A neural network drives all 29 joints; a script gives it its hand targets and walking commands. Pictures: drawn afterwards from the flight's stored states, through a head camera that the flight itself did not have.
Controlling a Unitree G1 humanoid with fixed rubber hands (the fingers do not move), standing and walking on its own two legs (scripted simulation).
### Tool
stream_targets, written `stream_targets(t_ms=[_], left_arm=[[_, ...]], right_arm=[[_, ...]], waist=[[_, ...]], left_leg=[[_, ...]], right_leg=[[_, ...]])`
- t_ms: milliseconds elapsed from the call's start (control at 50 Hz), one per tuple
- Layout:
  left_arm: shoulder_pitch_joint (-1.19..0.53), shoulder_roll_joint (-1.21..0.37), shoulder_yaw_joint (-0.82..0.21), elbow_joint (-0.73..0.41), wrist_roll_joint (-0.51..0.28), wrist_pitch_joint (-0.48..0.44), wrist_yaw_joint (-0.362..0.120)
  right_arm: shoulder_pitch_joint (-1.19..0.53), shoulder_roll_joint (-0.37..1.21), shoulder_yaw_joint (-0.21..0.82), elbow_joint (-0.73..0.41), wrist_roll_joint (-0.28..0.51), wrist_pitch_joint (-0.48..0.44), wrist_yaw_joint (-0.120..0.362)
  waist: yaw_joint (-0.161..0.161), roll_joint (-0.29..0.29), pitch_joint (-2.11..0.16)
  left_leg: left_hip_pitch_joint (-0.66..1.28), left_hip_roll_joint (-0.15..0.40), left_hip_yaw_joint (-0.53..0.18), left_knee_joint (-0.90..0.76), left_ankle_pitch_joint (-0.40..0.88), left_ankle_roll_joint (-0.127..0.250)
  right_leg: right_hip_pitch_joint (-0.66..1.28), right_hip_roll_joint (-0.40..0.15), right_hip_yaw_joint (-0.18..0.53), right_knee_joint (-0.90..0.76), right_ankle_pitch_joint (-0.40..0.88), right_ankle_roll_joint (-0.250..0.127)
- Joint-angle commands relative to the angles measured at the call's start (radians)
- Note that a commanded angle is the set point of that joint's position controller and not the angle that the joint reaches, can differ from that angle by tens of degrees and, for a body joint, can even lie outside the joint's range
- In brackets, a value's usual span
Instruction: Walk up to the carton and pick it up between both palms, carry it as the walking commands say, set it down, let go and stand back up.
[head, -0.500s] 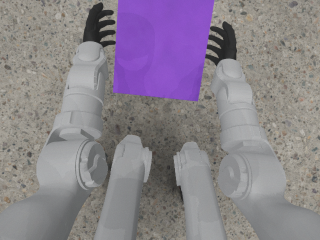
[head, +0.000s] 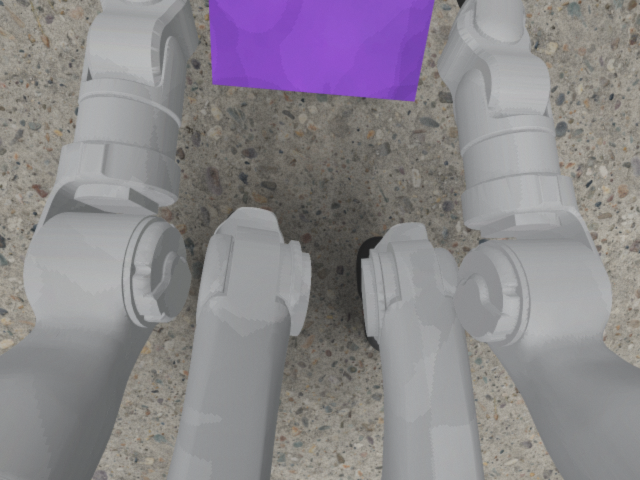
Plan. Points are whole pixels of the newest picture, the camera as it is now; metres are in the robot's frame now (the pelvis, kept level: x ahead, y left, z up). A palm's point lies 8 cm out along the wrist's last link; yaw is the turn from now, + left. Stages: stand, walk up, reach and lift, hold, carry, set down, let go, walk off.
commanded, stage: set down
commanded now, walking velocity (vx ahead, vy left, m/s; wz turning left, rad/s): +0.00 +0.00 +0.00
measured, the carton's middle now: out of the picture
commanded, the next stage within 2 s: none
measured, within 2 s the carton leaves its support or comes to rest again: rests again in 1.10 s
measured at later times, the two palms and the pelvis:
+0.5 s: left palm out of the picture +0.55 +0.21 -0.20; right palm out of the picture +0.56 -0.09 -0.20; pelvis +0.01 +0.00 -0.03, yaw -2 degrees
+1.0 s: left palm out of the picture +0.56 +0.21 -0.21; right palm out of the picture +0.57 -0.09 -0.21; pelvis +0.02 +0.00 -0.03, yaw -2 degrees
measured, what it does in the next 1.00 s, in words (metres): stands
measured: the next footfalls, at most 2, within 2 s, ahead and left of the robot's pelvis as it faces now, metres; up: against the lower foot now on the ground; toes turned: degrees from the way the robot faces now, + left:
none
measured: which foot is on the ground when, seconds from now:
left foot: down 0.00-1.00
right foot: down 0.00-1.00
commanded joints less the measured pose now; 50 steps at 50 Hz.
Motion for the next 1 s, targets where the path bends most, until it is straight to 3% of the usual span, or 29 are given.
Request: stream_targets(t_ms=[0, 40, 60, 100, 200, 220, 260, 300, 320, 340, 400, 440, 480, 500, 560, 580, 620, 680, 700, 740, 760, 780, 800, 820, 840, 860, 920, 940, 980], left_arm=[[-0.558, -0.938, -0.442, -0.010, -0.102, -0.048, -0.377], [-0.570, -0.938, -0.437, -0.048, -0.120, -0.045, -0.392], [-0.582, -0.941, -0.435, -0.019, -0.146, -0.051, -0.397], [-0.585, -0.886, -0.403, -0.029, -0.137, -0.055, -0.385], [-0.602, -0.889, -0.398, 0.016, -0.175, -0.070, -0.406], [-0.634, -0.858, -0.401, 0.005, -0.188, -0.070, -0.399], [-0.631, -0.859, -0.397, -0.012, -0.185, -0.079, -0.403], [-0.533, -0.849, -0.343, 0.078, -0.142, -0.071, -0.402], [-0.553, -0.838, -0.322, 0.048, -0.135, -0.081, -0.406], [-0.538, -0.831, -0.313, 0.065, -0.109, -0.080, -0.413], [-0.562, -0.851, -0.309, 0.101, -0.138, -0.071, -0.429], [-0.535, -0.845, -0.307, 0.071, -0.130, -0.076, -0.430], [-0.573, -0.783, -0.314, 0.090, -0.138, -0.080, -0.432], [-0.528, -0.792, -0.301, 0.108, -0.111, -0.080, -0.430], [-0.488, -0.797, -0.273, 0.147, -0.082, -0.078, -0.435], [-0.463, -0.811, -0.257, 0.153, -0.086, -0.077, -0.435], [-0.469, -0.779, -0.256, 0.121, -0.089, -0.098, -0.438], [-0.429, -0.775, -0.240, 0.147, -0.063, -0.088, -0.450], [-0.382, -0.789, -0.213, 0.173, -0.070, -0.087, -0.459], [-0.504, -0.737, -0.258, 0.076, -0.101, -0.119, -0.442], [-0.439, -0.740, -0.227, 0.120, -0.061, -0.109, -0.439], [-0.387, -0.776, -0.226, 0.168, -0.058, -0.091, -0.451], [-0.370, -0.800, -0.226, 0.171, -0.035, -0.081, -0.457], [-0.402, -0.743, -0.209, 0.190, -0.044, -0.082, -0.465], [-0.418, -0.749, -0.238, 0.148, -0.044, -0.080, -0.460], [-0.402, -0.757, -0.234, 0.149, -0.040, -0.088, -0.457], [-0.352, -0.778, -0.227, 0.153, -0.049, -0.095, -0.461], [-0.392, -0.748, -0.204, 0.154, -0.018, -0.091, -0.457], [-0.365, -0.725, -0.219, 0.137, -0.044, -0.103, -0.455]], right_arm=[[-0.774, 0.926, 0.421, -0.108, 0.105, -0.074, 0.391], [-0.815, 0.904, 0.429, -0.104, 0.116, -0.078, 0.381], [-0.787, 0.885, 0.406, -0.060, 0.080, -0.078, 0.374], [-0.855, 0.893, 0.426, -0.119, 0.133, -0.092, 0.393], [-0.763, 0.864, 0.362, -0.009, 0.067, -0.091, 0.382], [-0.747, 0.887, 0.380, 0.010, 0.086, -0.086, 0.386], [-0.752, 0.843, 0.360, -0.018, 0.079, -0.095, 0.390], [-0.752, 0.869, 0.373, -0.057, 0.089, -0.105, 0.402], [-0.764, 0.881, 0.370, -0.051, 0.090, -0.095, 0.404], [-0.733, 0.910, 0.398, 0.029, 0.090, -0.087, 0.408], [-0.723, 0.836, 0.360, -0.007, 0.051, -0.094, 0.397], [-0.741, 0.863, 0.363, -0.007, 0.076, -0.098, 0.399], [-0.662, 0.846, 0.314, 0.061, 0.045, -0.091, 0.391], [-0.731, 0.848, 0.351, 0.037, 0.069, -0.096, 0.396], [-0.595, 0.827, 0.277, 0.106, 0.029, -0.099, 0.391], [-0.639, 0.844, 0.303, 0.084, 0.048, -0.103, 0.396], [-0.573, 0.849, 0.308, 0.097, 0.016, -0.106, 0.397], [-0.606, 0.842, 0.306, 0.074, 0.019, -0.104, 0.407], [-0.596, 0.819, 0.340, 0.063, 0.004, -0.097, 0.400], [-0.537, 0.870, 0.320, 0.088, 0.019, -0.108, 0.395], [-0.504, 0.858, 0.314, 0.139, 0.006, -0.102, 0.404], [-0.519, 0.817, 0.290, 0.128, -0.011, -0.105, 0.394], [-0.532, 0.850, 0.320, 0.118, 0.006, -0.108, 0.400], [-0.494, 0.823, 0.275, 0.151, -0.029, -0.093, 0.400], [-0.526, 0.829, 0.279, 0.124, 0.005, -0.100, 0.406], [-0.527, 0.826, 0.295, 0.110, 0.010, -0.107, 0.412], [-0.505, 0.783, 0.291, 0.102, -0.018, -0.114, 0.409], [-0.478, 0.817, 0.283, 0.166, -0.020, -0.102, 0.415], [-0.433, 0.831, 0.294, 0.158, -0.032, -0.100, 0.406]], waist=[[0.008, 0.078, -1.754], [0.023, 0.099, -1.756], [-0.039, 0.025, -1.717], [0.069, 0.066, -1.737], [-0.047, 0.019, -1.526], [0.013, 0.014, -1.525], [-0.039, 0.025, -1.558], [0.055, 0.058, -1.477], [0.029, 0.003, -1.485], [0.083, 0.000, -1.433], [0.031, -0.027, -1.397], [0.056, 0.012, -1.351], [0.000, -0.019, -1.320], [0.069, -0.004, -1.275], [0.004, 0.022, -1.207], [0.044, 0.012, -1.213], [0.022, -0.054, -1.184], [0.052, -0.008, -1.159], [0.053, -0.092, -1.139], [0.030, -0.071, -1.211], [0.070, -0.043, -1.116], [0.028, -0.076, -1.127], [0.071, -0.017, -1.119], [0.030, -0.049, -1.114], [0.040, 0.032, -1.090], [0.066, 0.022, -1.080], [0.017, -0.011, -1.088], [0.069, 0.014, -1.083], [0.050, -0.076, -1.081]], left_leg=[[0.744, 0.028, 0.167, -0.115, 0.372, 0.061], [0.701, 0.022, 0.201, -0.100, 0.402, 0.056], [0.642, 0.026, 0.180, -0.087, 0.358, 0.058], [0.703, 0.020, 0.193, -0.098, 0.397, 0.075], [0.605, 0.016, 0.175, -0.063, 0.382, 0.064], [0.595, 0.029, 0.179, -0.053, 0.391, 0.068], [0.656, 0.029, 0.167, -0.047, 0.385, 0.063], [0.633, 0.021, 0.177, -0.061, 0.453, 0.069], [0.644, 0.022, 0.162, -0.056, 0.414, 0.088], [0.538, 0.028, 0.183, -0.047, 0.391, 0.081], [0.482, 0.023, 0.175, -0.031, 0.367, 0.085], [0.454, 0.023, 0.180, -0.033, 0.369, 0.093], [0.458, 0.033, 0.176, -0.053, 0.281, 0.083], [0.430, 0.025, 0.174, -0.056, 0.306, 0.088], [0.440, 0.038, 0.149, -0.053, 0.304, 0.093], [0.429, 0.029, 0.159, -0.044, 0.335, 0.092], [0.386, 0.031, 0.150, -0.057, 0.327, 0.090], [0.370, 0.023, 0.162, -0.050, 0.353, 0.093], [0.311, 0.023, 0.154, -0.042, 0.346, 0.098], [0.351, 0.037, 0.165, -0.020, 0.344, 0.096], [0.314, 0.034, 0.172, -0.029, 0.348, 0.092], [0.302, 0.031, 0.147, -0.036, 0.342, 0.093], [0.277, 0.031, 0.165, -0.026, 0.352, 0.087], [0.261, 0.035, 0.149, -0.050, 0.289, 0.086], [0.340, 0.044, 0.161, -0.037, 0.321, 0.089], [0.313, 0.032, 0.160, -0.047, 0.326, 0.088], [0.318, 0.023, 0.161, -0.029, 0.378, 0.085], [0.353, 0.033, 0.158, -0.025, 0.382, 0.085], [0.259, 0.032, 0.155, -0.027, 0.320, 0.086]], right_leg=[[0.303, -0.004, -0.147, -0.121, 0.311, -0.059], [0.386, -0.009, -0.141, -0.127, 0.353, -0.050], [0.398, -0.009, -0.159, -0.112, 0.320, -0.060], [0.374, -0.014, -0.167, -0.096, 0.332, -0.049], [0.323, -0.007, -0.160, -0.091, 0.332, -0.061], [0.346, -0.014, -0.128, -0.086, 0.342, -0.066], [0.316, -0.012, -0.164, -0.066, 0.319, -0.067], [0.273, -0.016, -0.148, -0.066, 0.378, -0.055], [0.280, -0.015, -0.144, -0.081, 0.347, -0.055], [0.334, -0.025, -0.121, -0.074, 0.366, -0.048], [0.293, -0.008, -0.129, -0.058, 0.337, -0.065], [0.262, -0.011, -0.121, -0.063, 0.327, -0.057], [0.270, -0.014, -0.142, -0.072, 0.263, -0.062], [0.264, -0.013, -0.131, -0.058, 0.295, -0.058], [0.185, -0.006, -0.128, -0.060, 0.285, -0.065], [0.181, -0.015, -0.111, -0.064, 0.293, -0.070], [0.195, -0.007, -0.134, -0.052, 0.315, -0.058], [0.171, -0.015, -0.113, -0.065, 0.341, -0.063], [0.203, -0.024, -0.116, -0.056, 0.354, -0.050], [0.212, -0.006, -0.104, -0.050, 0.374, -0.059], [0.146, -0.007, -0.093, -0.068, 0.363, -0.056], [0.191, -0.013, -0.119, -0.044, 0.351, -0.058], [0.175, -0.016, -0.083, -0.066, 0.372, -0.064], [0.196, -0.014, -0.100, -0.044, 0.339, -0.069], [0.143, -0.013, -0.086, -0.063, 0.329, -0.069], [0.081, -0.010, -0.094, -0.058, 0.321, -0.075], [0.108, -0.012, -0.120, -0.051, 0.354, -0.059], [0.035, -0.008, -0.091, -0.053, 0.325, -0.076], [0.166, -0.020, -0.091, -0.043, 0.351, -0.069]])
